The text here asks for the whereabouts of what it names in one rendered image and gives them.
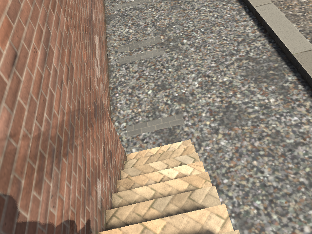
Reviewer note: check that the stairs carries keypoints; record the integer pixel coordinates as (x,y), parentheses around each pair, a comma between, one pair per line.
(166,190)

